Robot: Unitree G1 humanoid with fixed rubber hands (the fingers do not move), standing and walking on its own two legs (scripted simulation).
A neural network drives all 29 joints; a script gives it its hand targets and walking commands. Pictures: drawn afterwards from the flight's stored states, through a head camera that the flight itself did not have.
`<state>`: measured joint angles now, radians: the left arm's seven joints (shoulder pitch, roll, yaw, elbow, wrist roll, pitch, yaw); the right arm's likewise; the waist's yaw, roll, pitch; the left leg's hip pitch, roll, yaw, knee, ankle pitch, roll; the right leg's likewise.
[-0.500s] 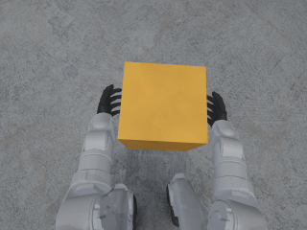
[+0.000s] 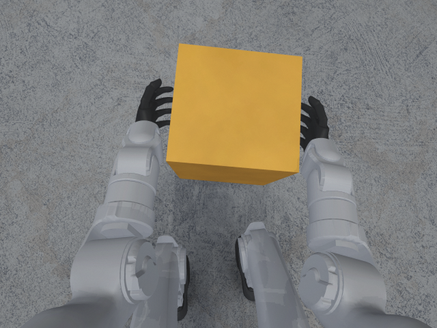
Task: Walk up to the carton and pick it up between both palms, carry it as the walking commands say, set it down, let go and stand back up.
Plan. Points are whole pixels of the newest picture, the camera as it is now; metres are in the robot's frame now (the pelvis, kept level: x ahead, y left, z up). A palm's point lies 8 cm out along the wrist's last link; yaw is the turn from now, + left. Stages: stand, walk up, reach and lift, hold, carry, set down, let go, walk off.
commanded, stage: set down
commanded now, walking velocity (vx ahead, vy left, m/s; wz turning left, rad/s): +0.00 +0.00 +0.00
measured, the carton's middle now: (229, 128) +0.49 -0.07 -0.16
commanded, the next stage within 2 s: none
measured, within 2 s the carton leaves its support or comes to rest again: rests again in 1.92 s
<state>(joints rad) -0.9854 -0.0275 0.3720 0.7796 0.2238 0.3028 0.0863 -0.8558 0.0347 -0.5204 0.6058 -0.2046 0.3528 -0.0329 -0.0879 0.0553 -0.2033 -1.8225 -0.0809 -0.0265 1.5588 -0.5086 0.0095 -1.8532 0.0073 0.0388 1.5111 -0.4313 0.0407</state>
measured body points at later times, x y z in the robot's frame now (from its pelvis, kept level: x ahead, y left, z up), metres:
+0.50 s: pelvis -0.01 +0.00 -0.06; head +0.29 -0.01 +0.27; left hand +0.53 +0.08 -0.17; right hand +0.47 -0.22 -0.17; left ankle +0.07 +0.11 -0.52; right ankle +0.10 -0.14 -0.52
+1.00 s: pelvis -0.02 +0.00 -0.12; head +0.33 -0.01 +0.16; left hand +0.55 +0.07 -0.26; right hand +0.49 -0.22 -0.26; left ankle +0.07 +0.11 -0.52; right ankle +0.10 -0.14 -0.52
